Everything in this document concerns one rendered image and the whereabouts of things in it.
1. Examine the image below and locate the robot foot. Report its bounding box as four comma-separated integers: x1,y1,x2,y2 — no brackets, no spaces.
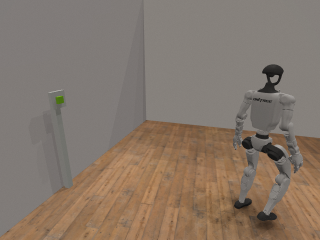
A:
257,211,277,221
234,198,252,209

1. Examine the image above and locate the robot left foot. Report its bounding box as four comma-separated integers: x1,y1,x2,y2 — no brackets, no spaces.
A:
234,198,252,209

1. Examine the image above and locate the robot left hand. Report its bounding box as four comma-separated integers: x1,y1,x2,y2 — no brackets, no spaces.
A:
233,135,243,150

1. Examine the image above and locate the robot right foot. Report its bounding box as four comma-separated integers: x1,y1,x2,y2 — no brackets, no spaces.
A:
257,211,277,221

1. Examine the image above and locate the robot right forearm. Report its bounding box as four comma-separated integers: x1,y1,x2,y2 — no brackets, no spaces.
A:
283,122,300,156

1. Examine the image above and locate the button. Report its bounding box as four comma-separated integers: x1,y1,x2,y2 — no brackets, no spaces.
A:
55,96,64,104

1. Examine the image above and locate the left robot upper arm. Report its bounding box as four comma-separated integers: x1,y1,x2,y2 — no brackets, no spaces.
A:
236,90,256,120

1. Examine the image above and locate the right robot upper arm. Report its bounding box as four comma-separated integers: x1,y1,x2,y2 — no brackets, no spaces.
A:
279,93,296,132

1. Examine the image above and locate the panel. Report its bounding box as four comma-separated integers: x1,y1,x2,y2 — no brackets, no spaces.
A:
48,90,73,189

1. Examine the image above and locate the robot right hand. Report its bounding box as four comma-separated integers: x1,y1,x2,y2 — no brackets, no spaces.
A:
288,153,303,173

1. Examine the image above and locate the robot left forearm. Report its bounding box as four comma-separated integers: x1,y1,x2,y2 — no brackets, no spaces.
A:
235,116,244,136

